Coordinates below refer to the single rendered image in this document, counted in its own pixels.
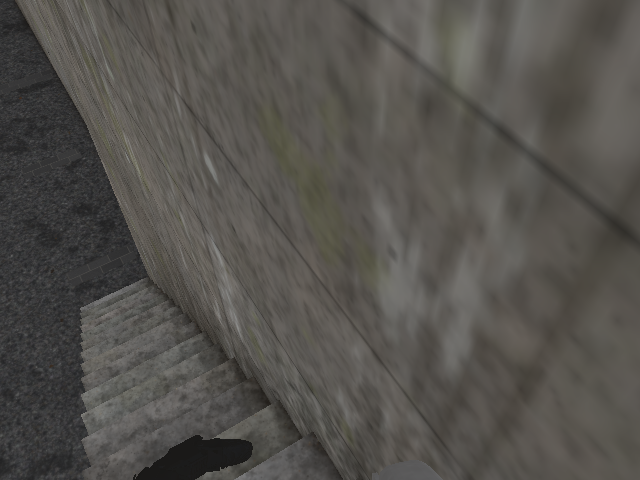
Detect stairs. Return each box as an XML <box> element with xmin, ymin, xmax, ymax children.
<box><xmin>80</xmin><ymin>276</ymin><xmax>363</xmax><ymax>480</ymax></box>

